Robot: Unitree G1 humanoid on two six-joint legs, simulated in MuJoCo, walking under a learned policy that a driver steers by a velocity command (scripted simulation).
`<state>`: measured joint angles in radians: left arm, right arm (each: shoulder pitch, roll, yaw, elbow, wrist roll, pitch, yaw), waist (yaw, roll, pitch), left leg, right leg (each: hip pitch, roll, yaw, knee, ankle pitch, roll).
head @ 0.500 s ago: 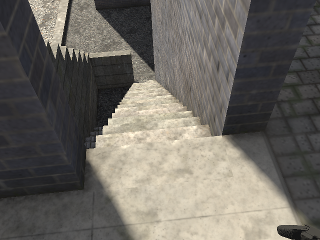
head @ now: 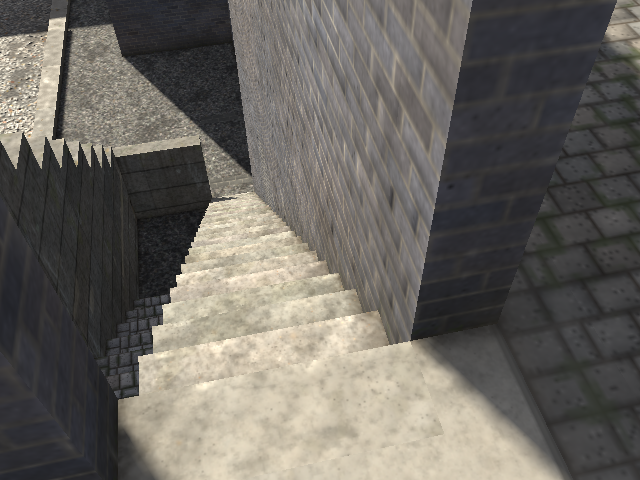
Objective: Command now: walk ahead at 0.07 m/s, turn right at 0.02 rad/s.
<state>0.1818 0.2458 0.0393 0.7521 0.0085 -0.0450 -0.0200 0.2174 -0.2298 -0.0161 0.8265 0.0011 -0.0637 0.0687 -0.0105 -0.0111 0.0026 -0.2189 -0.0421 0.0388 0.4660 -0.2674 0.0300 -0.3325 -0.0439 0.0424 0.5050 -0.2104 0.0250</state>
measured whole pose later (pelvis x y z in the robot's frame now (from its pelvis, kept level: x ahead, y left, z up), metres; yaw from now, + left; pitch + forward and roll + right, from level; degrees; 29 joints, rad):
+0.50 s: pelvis +0.03 -0.02 -0.01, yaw +0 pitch +0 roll +0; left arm 0.08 0.31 0.03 0.81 -0.02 -0.09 -0.05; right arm 0.17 -0.31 -0.07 0.79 0.00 -0.08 0.08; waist -0.01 0.00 0.02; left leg -0.20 0.01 0.02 0.58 -0.39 -0.01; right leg -0.31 0.01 0.02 0.61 -0.30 0.00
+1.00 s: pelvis +0.03 -0.02 +0.00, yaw +0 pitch -1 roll -1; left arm 0.09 0.35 0.02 0.91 -0.01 -0.07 -0.04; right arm 0.15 -0.33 -0.06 0.86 -0.01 -0.07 0.08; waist 0.01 0.00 0.04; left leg -0.16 0.03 0.01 0.53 -0.35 -0.01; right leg -0.25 0.02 0.01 0.52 -0.25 0.00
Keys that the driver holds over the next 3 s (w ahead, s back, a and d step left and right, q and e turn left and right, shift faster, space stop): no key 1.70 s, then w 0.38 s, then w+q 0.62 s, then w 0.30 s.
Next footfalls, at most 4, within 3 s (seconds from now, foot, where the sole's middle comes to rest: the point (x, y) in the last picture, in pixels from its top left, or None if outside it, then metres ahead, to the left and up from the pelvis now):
2.34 left None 0.44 0.12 -0.77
2.76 right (346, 398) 0.68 -0.02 -0.77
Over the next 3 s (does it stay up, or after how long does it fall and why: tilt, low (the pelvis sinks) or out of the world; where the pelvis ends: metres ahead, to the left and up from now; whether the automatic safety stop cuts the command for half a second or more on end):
stays up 0.60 0.05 0.00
